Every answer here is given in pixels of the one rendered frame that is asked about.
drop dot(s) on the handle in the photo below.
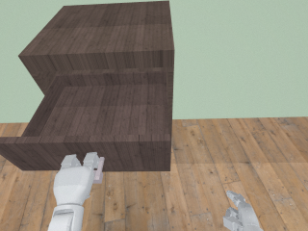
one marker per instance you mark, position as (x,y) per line
(98,174)

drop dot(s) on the drawer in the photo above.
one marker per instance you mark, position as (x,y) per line
(123,116)

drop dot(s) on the left robot forearm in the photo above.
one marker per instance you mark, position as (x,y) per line
(67,217)

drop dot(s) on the left robot hand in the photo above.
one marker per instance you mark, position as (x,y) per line
(72,184)

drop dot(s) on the right robot hand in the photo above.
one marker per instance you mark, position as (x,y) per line
(236,220)

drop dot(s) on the cabinet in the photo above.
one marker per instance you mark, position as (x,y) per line
(105,38)

